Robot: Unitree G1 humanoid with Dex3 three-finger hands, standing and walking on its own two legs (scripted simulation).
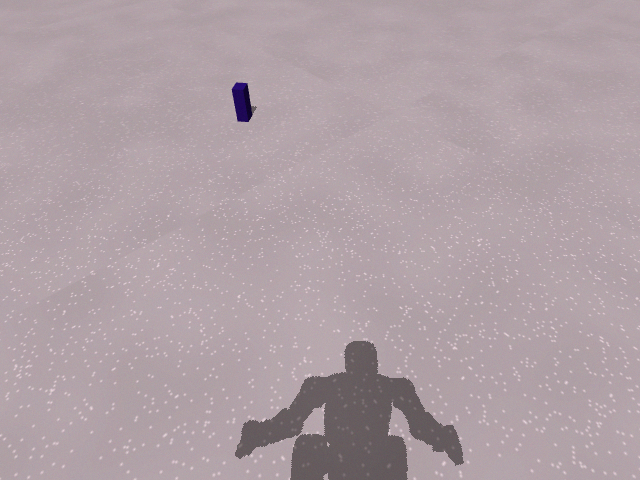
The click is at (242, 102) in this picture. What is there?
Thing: carton on end
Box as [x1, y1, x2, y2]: [232, 82, 251, 121]
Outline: 236,82 232,88 232,93 237,120 248,121 251,116 251,110 247,84
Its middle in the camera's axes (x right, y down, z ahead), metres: -0.47 -0.84 +2.35
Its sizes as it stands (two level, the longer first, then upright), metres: 0.086 0.070 0.206
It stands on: the floor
